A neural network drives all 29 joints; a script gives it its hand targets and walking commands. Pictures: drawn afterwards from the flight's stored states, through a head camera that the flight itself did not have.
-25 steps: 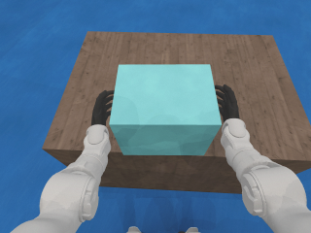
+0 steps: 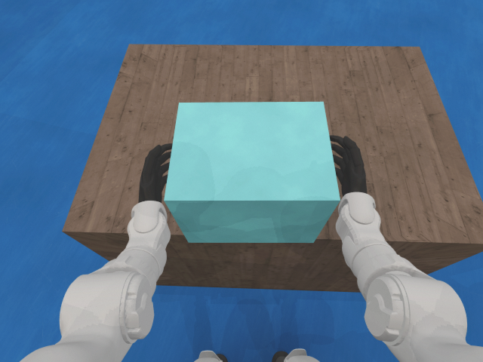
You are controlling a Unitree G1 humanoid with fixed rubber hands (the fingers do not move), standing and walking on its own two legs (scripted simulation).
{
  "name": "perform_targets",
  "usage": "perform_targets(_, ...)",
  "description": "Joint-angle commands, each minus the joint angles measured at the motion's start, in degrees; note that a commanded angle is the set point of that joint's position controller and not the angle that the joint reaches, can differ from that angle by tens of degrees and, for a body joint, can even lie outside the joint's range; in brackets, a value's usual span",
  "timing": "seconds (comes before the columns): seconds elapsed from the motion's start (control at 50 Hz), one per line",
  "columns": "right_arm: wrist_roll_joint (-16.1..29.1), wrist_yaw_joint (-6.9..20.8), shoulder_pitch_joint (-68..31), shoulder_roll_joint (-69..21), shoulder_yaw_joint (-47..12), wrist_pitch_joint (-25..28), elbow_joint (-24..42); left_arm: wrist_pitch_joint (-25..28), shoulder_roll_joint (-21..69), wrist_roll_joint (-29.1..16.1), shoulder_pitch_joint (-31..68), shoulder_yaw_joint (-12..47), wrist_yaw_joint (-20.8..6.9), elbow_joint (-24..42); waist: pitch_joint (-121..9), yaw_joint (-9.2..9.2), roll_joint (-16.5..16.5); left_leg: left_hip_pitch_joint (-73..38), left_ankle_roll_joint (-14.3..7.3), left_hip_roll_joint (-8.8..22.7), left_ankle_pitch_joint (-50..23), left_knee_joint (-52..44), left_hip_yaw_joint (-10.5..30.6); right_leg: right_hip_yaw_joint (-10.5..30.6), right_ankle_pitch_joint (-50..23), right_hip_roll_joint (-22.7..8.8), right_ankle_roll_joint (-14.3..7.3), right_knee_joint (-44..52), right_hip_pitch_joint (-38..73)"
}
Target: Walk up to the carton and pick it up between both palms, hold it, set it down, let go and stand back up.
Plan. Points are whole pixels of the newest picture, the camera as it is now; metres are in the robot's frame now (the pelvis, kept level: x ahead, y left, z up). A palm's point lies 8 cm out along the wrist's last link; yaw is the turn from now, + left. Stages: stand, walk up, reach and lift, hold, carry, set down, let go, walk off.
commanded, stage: reach and lift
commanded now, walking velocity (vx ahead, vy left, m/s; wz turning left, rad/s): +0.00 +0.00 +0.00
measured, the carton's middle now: (250, 177) +0.46 -0.01 -0.04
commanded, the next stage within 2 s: none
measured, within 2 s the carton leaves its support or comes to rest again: leaves its support in 1.20 s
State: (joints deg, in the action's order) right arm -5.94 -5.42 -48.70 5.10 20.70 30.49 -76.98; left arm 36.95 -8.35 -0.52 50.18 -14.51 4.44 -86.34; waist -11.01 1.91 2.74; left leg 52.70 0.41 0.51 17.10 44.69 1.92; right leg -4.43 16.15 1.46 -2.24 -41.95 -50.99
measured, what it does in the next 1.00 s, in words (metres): stands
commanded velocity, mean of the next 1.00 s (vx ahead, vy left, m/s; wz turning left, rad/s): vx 0.00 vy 0.00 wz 0.00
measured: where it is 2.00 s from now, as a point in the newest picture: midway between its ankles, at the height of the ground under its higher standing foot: outside the picture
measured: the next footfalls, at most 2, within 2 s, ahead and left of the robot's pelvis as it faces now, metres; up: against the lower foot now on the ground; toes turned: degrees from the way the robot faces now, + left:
none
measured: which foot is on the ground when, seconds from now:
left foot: down 0.00-1.00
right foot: down 0.00-1.00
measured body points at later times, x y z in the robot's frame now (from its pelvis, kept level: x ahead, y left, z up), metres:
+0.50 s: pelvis +0.02 +0.01 +0.01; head +0.14 +0.00 +0.45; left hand +0.43 +0.16 -0.01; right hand +0.42 -0.18 +0.00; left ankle +0.02 +0.12 -0.70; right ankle +0.02 -0.10 -0.70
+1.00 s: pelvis +0.00 +0.00 +0.02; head +0.13 +0.00 +0.45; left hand +0.41 +0.16 +0.00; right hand +0.40 -0.19 +0.00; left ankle +0.02 +0.12 -0.70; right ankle +0.02 -0.10 -0.70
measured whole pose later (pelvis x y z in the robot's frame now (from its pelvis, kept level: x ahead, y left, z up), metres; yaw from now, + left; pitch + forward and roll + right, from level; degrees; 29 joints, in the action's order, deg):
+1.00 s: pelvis +0.00 +0.00 +0.02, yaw -2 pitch +26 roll -1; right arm -15.2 -5.9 -43.3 5.2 26.9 40.7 -80.0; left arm 41.8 -5.3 1.5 44.0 -15.3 5.3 -83.6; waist -12.1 -0.3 0.7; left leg 48.7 0.1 1.5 12.1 34.5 -0.5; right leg -3.1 10.1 2.1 -2.1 -31.0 -47.4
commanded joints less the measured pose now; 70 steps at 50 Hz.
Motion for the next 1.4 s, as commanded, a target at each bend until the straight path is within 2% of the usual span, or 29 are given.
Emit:
perform_targets(0.0, -15.2, 10.9, -19.8, -35.0, -11.6, 2.3, 0.9, 3.5, 31.3, 11.4, 24.6, 9.0, -9.9, 3.4, -32.1, 0.89, -0.6, -16.2, 1.9, -1.4, -14.5, -4.5, -3.4, 1.3, -19.4, -1.7, 2.5, 4.1, 25.3)
perform_targets(0.14, -18.0, 11.2, -14.9, -34.9, -11.2, 3.5, -1.2, 4.6, 30.5, 12.0, 20.8, 8.4, -8.9, 2.7, -29.9, 0.36, -1.7, -18.6, 2.1, -0.7, -18.3, -5.7, -3.5, 0.5, -22.2, -1.4, 2.7, 5.1, 25.5)
perform_targets(0.4, -17.4, 11.1, -12.4, -34.3, -12.0, 5.4, -4.1, 5.0, 32.0, 12.5, 17.6, 9.9, -7.8, 3.5, -28.8, -0.37, -0.1, -21.8, 3.0, -0.1, -22.2, -5.5, -3.2, 0.0, -22.9, -0.8, 2.0, 6.3, 22.5)
perform_targets(0.56, -18.5, 10.3, -15.6, -34.5, -13.5, 12.5, -0.4, 8.5, 36.0, 13.2, 19.2, 11.5, -7.3, 8.9, -37.4, -0.79, -0.1, -25.5, 4.1, 0.6, -31.9, -5.2, -3.6, -0.9, -34.1, -0.2, 2.5, 7.1, 25.8)
perform_targets(0.72, -20.5, 10.1, -17.4, -32.5, -11.3, 15.2, -1.9, 9.0, 34.7, 14.2, 20.8, 11.5, -7.2, 10.3, -38.5, -0.82, -1.3, -23.9, 3.1, 0.2, -25.1, -8.8, -4.5, -0.5, -29.3, 0.2, 2.4, 10.0, 27.1)
perform_targets(0.92, -20.7, 10.0, -21.1, -31.9, -11.2, 12.8, -3.1, 7.1, 32.9, 10.7, 24.8, 12.4, -7.2, 9.2, -39.4, -2.17, -2.3, -19.5, 1.8, -0.6, -15.6, -11.7, -5.8, 0.7, -21.4, 0.2, 2.8, 10.8, 28.9)
perform_targets(1.04, -17.7, 9.6, -23.0, -33.8, -15.3, 10.1, -1.9, 5.9, 34.1, 6.8, 27.1, 15.1, -7.2, 9.5, -41.7, -2.07, -2.3, -18.1, 1.6, -1.2, -14.9, -10.9, -5.5, 1.4, -23.2, 0.5, 3.3, 9.3, 31.6)
perform_targets(1.14, -12.9, 9.2, -24.2, -37.0, -21.9, 7.0, 2.6, 4.8, 37.6, 3.1, 29.6, 19.5, -7.1, 12.2, -44.1, -1.5, -2.1, -19.5, 1.8, -1.8, -17.8, -9.4, -4.2, 1.9, -26.9, 1.0, 3.7, 7.8, 33.9)
perform_targets(1.28, -4.7, 8.6, -24.5, -42.5, -32.9, 1.0, 15.5, 2.5, 44.4, -1.9, 33.5, 28.0, -6.5, 23.3, -47.1, 0.94, -0.5, -24.5, 3.2, -2.4, -25.0, -7.9, -1.4, 2.6, -32.3, 1.6, 4.1, 7.1, 36.3)
perform_targets(1.38, 1.4, 7.5, -21.4, -43.9, -39.6, -5.9, 23.7, -1.7, 46.2, -3.4, 32.8, 31.7, -6.1, 30.6, -42.0, 2.9, 0.6, -31.4, 4.1, -2.7, -29.2, -10.4, 1.5, 3.3, -33.4, 1.3, 3.7, 10.6, 38.8)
